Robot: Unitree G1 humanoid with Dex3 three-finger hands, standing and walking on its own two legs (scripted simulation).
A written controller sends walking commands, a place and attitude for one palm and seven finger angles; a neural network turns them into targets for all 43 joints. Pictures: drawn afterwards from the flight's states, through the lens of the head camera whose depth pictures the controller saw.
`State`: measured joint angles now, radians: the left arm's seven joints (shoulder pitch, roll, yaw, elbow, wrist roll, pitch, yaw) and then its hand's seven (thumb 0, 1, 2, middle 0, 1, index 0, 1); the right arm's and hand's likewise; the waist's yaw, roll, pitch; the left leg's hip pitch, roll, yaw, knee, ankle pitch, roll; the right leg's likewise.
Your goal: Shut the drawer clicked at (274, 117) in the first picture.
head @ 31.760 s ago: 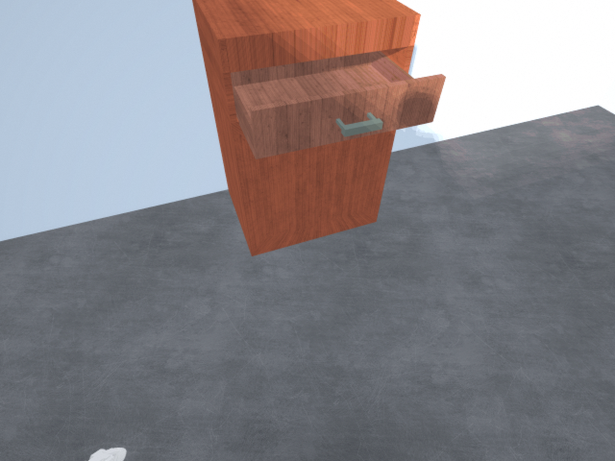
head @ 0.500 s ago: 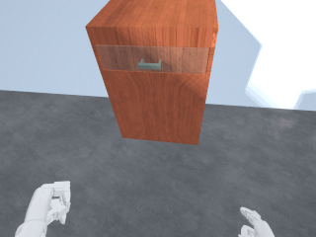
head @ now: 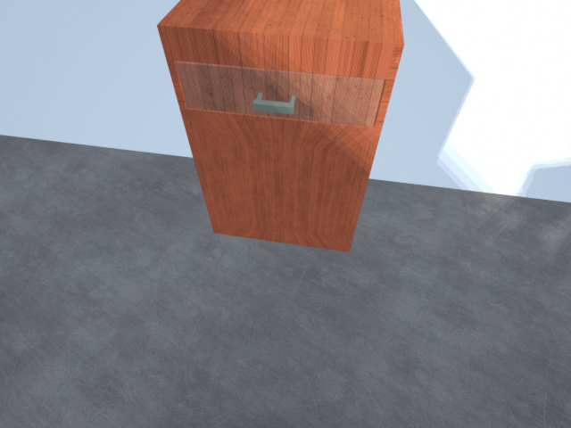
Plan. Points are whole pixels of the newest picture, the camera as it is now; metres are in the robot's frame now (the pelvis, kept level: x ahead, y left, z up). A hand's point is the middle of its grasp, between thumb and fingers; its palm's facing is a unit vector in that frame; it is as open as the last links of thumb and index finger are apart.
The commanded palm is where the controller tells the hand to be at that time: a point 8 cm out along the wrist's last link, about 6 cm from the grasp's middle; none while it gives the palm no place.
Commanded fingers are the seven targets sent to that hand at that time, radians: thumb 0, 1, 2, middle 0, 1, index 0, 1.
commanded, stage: let the arm hang, fingers relaxed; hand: left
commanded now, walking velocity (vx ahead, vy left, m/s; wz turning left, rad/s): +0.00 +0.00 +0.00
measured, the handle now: (274, 102) +0.89 +0.09 -0.06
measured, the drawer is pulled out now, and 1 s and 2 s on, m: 0.00 0.00 0.00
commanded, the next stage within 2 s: look to check the result in 0.48 s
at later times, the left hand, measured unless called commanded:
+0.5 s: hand out of the picture +0.07 +0.16 -0.17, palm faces +0.00 -0.98 -0.20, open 7.4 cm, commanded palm none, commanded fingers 0.00 0.90 0.90 -0.20 -0.30 -0.20 -0.30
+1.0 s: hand out of the picture +0.06 +0.18 -0.16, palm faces +0.01 -0.97 -0.25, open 7.4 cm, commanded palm none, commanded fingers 0.00 0.90 0.90 -0.20 -0.30 -0.20 -0.30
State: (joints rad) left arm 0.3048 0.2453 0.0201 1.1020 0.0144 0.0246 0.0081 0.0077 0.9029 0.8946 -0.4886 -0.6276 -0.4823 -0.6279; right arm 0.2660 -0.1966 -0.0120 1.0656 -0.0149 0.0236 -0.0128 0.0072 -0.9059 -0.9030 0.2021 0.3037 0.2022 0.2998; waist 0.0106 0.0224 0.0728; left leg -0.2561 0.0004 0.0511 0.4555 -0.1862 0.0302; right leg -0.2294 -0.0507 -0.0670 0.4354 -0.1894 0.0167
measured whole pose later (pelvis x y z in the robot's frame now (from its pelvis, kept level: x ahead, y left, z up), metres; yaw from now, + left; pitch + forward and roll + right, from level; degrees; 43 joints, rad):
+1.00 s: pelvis +0.03 -0.03 +0.01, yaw -1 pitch -2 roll +0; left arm 0.17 0.22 0.03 1.15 0.01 -0.01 0.01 0.00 0.90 0.89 -0.20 -0.30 -0.20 -0.30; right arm 0.18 -0.22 -0.02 1.14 -0.02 0.00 -0.03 0.00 -0.91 -0.90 0.20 0.30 0.20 0.30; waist 0.00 0.02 0.07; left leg -0.16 0.04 0.05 0.37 -0.19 -0.01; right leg -0.14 -0.01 -0.07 0.36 -0.20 -0.01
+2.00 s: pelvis +0.04 -0.03 +0.01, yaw -1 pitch -1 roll +0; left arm 0.11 0.30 0.02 1.14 0.01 -0.02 0.00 0.00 0.90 0.89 -0.20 -0.30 -0.20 -0.30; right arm 0.11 -0.31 -0.01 1.13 -0.01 -0.01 -0.01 0.00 -0.90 -0.90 0.20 0.30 0.20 0.30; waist -0.01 0.01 0.06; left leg -0.11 0.03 0.06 0.31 -0.18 -0.01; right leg -0.09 -0.01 -0.06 0.30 -0.19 -0.01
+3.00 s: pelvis +0.04 -0.02 +0.01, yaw -1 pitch -2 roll +0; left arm 0.12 0.31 0.02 1.14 0.01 -0.02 0.00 0.00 0.90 0.89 -0.20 -0.30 -0.20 -0.30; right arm 0.13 -0.31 -0.01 1.13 -0.01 -0.01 -0.01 0.01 -0.90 -0.90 0.20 0.30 0.20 0.30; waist -0.01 0.00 0.05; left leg -0.09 0.03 0.06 0.30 -0.17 -0.01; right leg -0.08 -0.01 -0.06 0.29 -0.18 0.00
